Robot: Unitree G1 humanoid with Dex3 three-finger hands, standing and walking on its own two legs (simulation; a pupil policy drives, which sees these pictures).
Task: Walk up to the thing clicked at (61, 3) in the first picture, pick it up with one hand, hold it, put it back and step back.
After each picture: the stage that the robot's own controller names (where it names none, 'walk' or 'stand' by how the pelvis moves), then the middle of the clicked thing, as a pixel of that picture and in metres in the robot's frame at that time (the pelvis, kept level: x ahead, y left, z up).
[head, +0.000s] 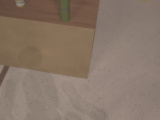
stand; (64, 3) +1.00 +0.10 -0.04
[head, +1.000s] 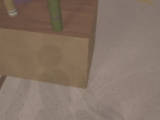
walk; (55, 12) +0.89 +0.17 -0.03
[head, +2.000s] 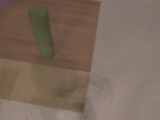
stand; (43, 36) +0.55 +0.18 +0.00
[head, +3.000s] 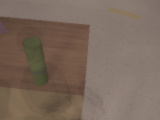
stand; (37, 63) +0.49 +0.19 -0.04
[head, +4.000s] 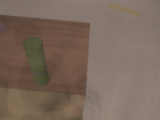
stand; (38, 64) +0.48 +0.18 -0.04
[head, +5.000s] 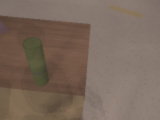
stand; (37, 64) +0.48 +0.19 -0.04
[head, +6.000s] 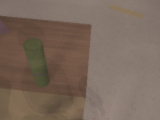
stand; (38, 65) +0.48 +0.18 -0.04
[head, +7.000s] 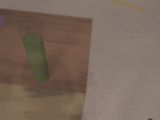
rise first; (38, 60) +0.48 +0.18 -0.04
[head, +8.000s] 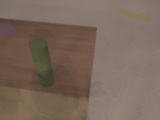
go down; (43, 65) +0.49 +0.18 -0.04
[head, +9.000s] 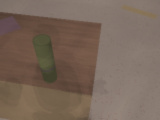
go down; (46, 61) +0.49 +0.17 -0.04
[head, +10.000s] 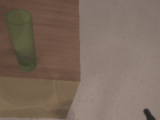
go down; (24, 45) +0.48 +0.17 +0.02
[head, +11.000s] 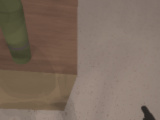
close in; (16, 36) +0.49 +0.17 +0.04
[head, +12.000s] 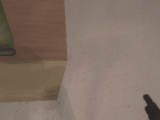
close; out of the picture +0.51 +0.19 +0.08
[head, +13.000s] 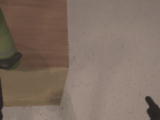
lift; out of the picture +0.46 +0.18 +0.06
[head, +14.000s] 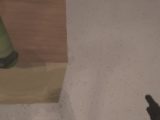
lift; out of the picture +0.46 +0.19 +0.07
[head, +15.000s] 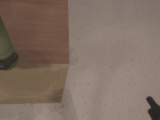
lift; out of the picture +0.45 +0.19 +0.07
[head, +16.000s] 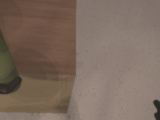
lift; out of the picture +0.37 +0.20 +0.07
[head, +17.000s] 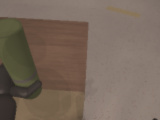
hold; (20, 66) +0.32 +0.16 +0.16
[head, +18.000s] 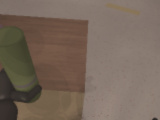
hold; (21, 71) +0.32 +0.17 +0.13
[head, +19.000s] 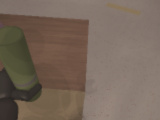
crouch; (21, 70) +0.33 +0.17 +0.13
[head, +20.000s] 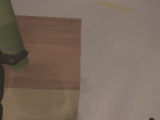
crouch; (7, 35) +0.42 +0.20 +0.18
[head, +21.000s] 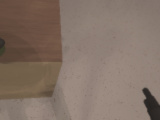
lower; out of the picture +0.49 +0.21 +0.05
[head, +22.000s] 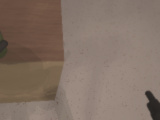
lower; out of the picture +0.49 +0.20 +0.07
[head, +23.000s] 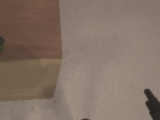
lower; out of the picture +0.50 +0.20 +0.08
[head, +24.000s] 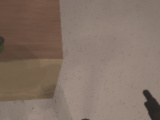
lower; out of the picture +0.50 +0.20 +0.08
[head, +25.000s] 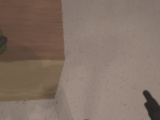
loosen; out of the picture +0.50 +0.20 +0.08
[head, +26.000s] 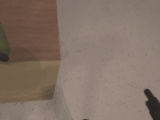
withdraw; out of the picture +0.49 +0.18 +0.07
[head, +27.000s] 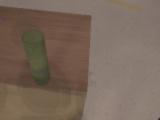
sink last; (38, 61) +0.45 +0.16 +0.01
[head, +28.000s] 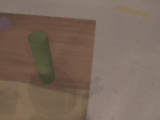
stand; (43, 60) +0.48 +0.17 +0.01
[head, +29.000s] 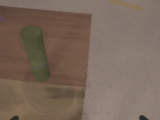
stand; (37, 57) +0.47 +0.17 +0.02
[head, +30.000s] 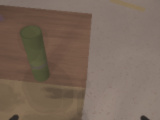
stand; (37, 57) +0.47 +0.17 +0.02
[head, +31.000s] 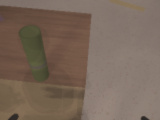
stand; (36, 57) +0.47 +0.18 +0.02
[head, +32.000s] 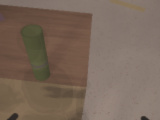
stand; (38, 56) +0.47 +0.17 +0.02
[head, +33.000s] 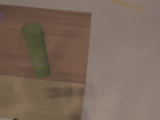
stand; (38, 53) +0.49 +0.17 +0.02
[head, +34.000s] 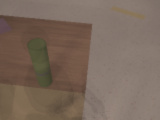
stand; (41, 65) +0.48 +0.17 -0.04
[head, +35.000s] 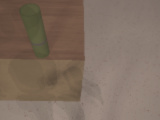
walk; (37, 34) +0.55 +0.17 -0.01
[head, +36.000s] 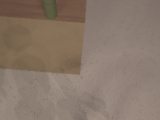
walk; out of the picture +0.84 +0.16 -0.01
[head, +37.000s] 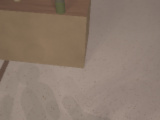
stand; out of the picture +1.11 +0.18 -0.02
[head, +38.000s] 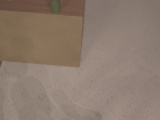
stand; out of the picture +1.08 +0.17 -0.04
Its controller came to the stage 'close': yes
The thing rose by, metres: 0.20
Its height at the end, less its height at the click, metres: +0.00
